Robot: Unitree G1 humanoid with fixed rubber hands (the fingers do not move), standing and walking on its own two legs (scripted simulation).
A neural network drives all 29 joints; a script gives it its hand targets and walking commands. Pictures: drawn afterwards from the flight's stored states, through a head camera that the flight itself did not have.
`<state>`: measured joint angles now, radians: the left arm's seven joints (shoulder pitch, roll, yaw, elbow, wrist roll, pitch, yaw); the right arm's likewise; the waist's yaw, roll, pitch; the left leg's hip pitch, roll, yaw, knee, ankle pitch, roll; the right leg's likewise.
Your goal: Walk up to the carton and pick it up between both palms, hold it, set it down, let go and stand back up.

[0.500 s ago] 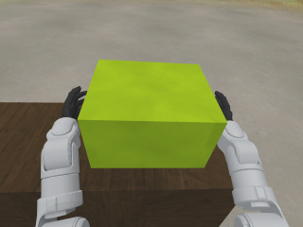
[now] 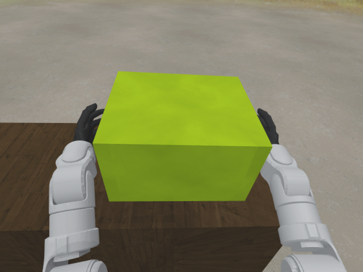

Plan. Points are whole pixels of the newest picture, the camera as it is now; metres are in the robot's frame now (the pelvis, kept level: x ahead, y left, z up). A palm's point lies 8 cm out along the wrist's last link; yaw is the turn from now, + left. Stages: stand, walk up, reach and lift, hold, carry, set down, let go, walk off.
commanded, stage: hold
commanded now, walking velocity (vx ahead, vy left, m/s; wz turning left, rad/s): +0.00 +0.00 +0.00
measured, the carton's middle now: (179, 133) +0.39 +0.00 +0.16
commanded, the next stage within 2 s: set down in 0.30 s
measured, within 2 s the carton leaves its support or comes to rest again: neither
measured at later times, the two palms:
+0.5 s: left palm (81, 149) +0.34 +0.20 +0.17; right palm (261, 147) +0.34 -0.19 +0.15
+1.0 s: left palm (95, 151) +0.38 +0.19 +0.12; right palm (258, 160) +0.35 -0.19 +0.10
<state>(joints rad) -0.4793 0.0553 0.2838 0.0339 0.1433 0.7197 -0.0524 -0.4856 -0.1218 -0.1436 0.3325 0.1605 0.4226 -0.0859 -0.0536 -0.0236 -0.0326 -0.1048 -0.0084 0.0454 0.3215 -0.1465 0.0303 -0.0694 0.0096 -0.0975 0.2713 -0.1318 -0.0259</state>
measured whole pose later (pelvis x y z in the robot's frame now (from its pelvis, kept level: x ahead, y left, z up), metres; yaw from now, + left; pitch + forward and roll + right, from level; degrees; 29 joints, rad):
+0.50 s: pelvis +0.00 +0.00 +0.00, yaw +0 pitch -5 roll -1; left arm -0.43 0.04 0.28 0.04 0.16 0.60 -0.07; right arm -0.44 -0.09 -0.15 0.34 0.11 0.31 -0.07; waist -0.03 -0.02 -0.01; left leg -0.09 -0.01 0.04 0.33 -0.15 0.03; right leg -0.05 0.01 -0.10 0.27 -0.14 -0.03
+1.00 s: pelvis +0.03 +0.00 +0.00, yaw +1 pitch -4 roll -1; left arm -0.41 0.08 0.19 0.28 0.11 0.31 -0.06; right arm -0.32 -0.07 -0.16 0.46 0.07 0.01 -0.10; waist -0.04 -0.05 0.01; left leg -0.08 -0.01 0.03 0.34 -0.19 0.03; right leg -0.03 0.01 -0.11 0.27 -0.17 -0.02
